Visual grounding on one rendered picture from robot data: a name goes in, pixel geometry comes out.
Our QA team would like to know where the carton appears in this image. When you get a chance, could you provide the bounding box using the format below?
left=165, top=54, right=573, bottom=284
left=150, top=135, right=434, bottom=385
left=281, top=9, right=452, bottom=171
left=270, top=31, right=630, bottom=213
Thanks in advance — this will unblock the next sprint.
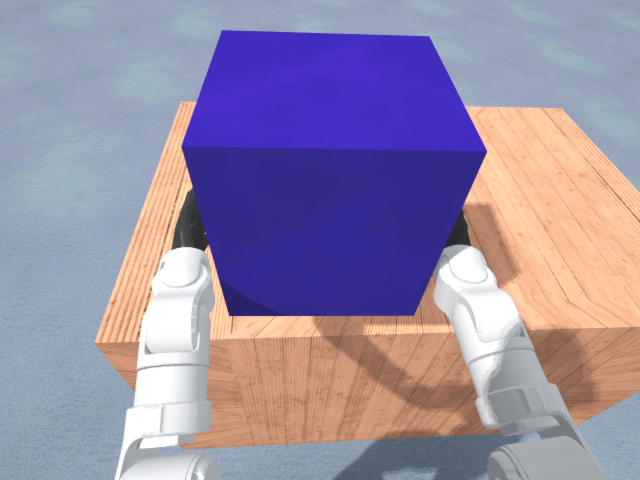
left=181, top=30, right=487, bottom=316

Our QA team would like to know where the pedestal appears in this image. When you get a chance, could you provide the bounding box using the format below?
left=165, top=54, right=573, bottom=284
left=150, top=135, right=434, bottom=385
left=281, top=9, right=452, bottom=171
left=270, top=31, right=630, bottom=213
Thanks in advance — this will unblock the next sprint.
left=94, top=102, right=640, bottom=450

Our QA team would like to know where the right robot forearm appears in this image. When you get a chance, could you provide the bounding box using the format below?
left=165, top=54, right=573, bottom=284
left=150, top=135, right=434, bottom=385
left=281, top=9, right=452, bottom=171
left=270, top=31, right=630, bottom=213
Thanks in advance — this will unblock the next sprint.
left=433, top=245, right=608, bottom=480

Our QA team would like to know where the right robot hand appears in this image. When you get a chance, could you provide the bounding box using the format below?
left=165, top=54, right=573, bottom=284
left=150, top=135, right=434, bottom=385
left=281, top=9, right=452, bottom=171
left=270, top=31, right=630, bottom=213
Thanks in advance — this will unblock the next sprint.
left=444, top=209, right=471, bottom=248

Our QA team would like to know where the left robot forearm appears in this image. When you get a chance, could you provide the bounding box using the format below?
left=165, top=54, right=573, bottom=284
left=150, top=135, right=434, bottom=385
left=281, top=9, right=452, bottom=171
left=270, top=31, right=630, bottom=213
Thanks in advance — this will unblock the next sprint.
left=115, top=247, right=215, bottom=480

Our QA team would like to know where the right robot upper arm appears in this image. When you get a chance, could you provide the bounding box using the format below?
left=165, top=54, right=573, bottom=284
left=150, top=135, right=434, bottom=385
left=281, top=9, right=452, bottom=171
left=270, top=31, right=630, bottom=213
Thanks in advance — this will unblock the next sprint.
left=487, top=436, right=605, bottom=480

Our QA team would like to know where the left robot upper arm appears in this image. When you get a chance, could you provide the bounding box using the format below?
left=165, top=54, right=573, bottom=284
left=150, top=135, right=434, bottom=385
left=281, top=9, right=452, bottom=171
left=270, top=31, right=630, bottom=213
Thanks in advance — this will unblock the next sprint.
left=120, top=453, right=220, bottom=480

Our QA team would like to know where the left robot hand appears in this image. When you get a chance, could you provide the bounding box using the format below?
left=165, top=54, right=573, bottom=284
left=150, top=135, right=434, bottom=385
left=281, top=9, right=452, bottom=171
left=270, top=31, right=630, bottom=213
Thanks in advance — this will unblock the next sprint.
left=171, top=187, right=209, bottom=251

